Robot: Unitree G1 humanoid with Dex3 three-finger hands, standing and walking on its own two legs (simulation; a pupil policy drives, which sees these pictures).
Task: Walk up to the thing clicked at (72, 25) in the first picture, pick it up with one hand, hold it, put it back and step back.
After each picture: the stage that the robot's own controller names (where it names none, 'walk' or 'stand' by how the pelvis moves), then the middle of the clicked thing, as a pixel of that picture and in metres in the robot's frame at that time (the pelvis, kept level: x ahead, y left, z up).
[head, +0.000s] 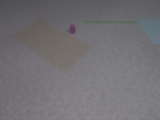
stand; (72, 29) +1.72 +0.16 -0.72
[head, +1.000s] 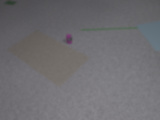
walk; (69, 39) +1.57 +0.29 -0.72
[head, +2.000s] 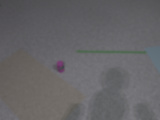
walk; (60, 66) +1.00 +0.29 -0.71
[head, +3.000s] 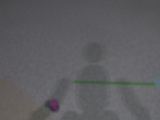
walk; (54, 105) +0.59 +0.22 -0.70
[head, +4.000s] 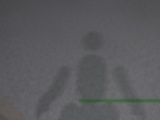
stand; out of the picture +0.39 +0.19 -0.70
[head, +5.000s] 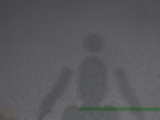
stand; out of the picture +0.37 +0.20 -0.73
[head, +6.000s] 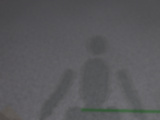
stand; out of the picture +0.37 +0.19 -0.73
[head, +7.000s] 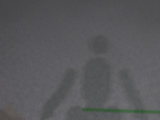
stand; out of the picture +0.37 +0.19 -0.73
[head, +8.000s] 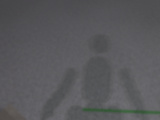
stand; out of the picture +0.37 +0.18 -0.73
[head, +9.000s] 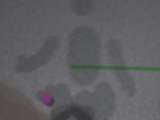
go down; (48, 100) +0.42 +0.19 -0.58
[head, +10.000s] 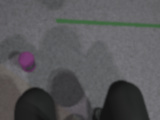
go down; (27, 62) +0.47 +0.21 -0.31
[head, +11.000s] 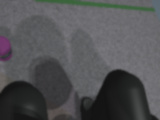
close in; (2, 49) +0.47 +0.23 -0.26
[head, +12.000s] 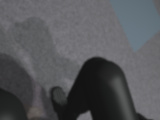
close; out of the picture +0.45 +0.26 -0.23
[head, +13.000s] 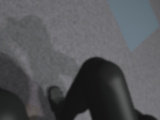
lift; out of the picture +0.45 +0.27 -0.23
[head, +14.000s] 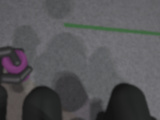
lift; (17, 67) +0.38 +0.23 -0.08
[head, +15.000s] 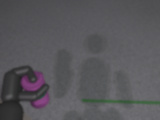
hold; (36, 90) +0.33 +0.17 +0.04
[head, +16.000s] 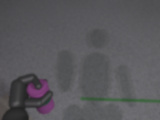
hold; (41, 97) +0.32 +0.16 -0.01
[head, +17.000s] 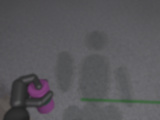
crouch; (42, 97) +0.32 +0.16 -0.01
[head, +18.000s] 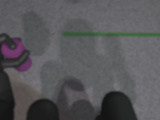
crouch; (18, 56) +0.45 +0.20 -0.10
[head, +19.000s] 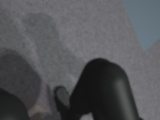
lower; out of the picture +0.45 +0.28 -0.23
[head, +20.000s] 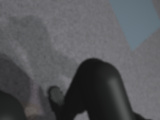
lower; out of the picture +0.44 +0.29 -0.24
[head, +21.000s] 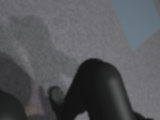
lower; out of the picture +0.45 +0.29 -0.24
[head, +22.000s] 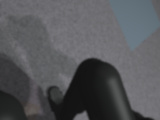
lower; out of the picture +0.45 +0.29 -0.24
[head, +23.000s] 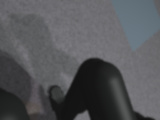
loosen; out of the picture +0.45 +0.28 -0.24
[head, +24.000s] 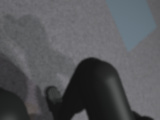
withdraw; out of the picture +0.45 +0.27 -0.24
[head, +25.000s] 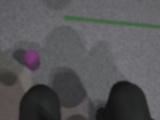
walk; (32, 61) +0.46 +0.21 -0.31
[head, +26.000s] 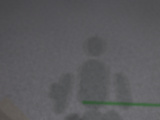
stand; out of the picture +0.38 +0.17 -0.65
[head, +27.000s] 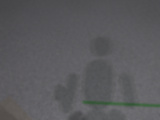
stand; out of the picture +0.39 +0.18 -0.67
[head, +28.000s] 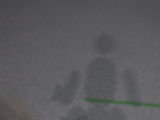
stand; out of the picture +0.40 +0.18 -0.68
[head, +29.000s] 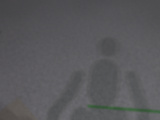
walk; out of the picture +0.39 +0.18 -0.73
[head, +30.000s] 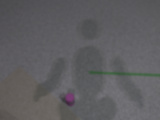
walk; (70, 99) +0.54 +0.11 -0.70
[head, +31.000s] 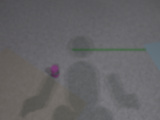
walk; (55, 71) +0.78 +0.23 -0.70
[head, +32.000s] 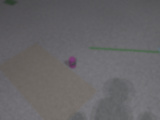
stand; (72, 62) +1.06 +0.18 -0.70
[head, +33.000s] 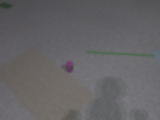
stand; (69, 67) +1.05 +0.17 -0.73
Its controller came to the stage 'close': yes
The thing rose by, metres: 0.73
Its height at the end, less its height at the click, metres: +0.00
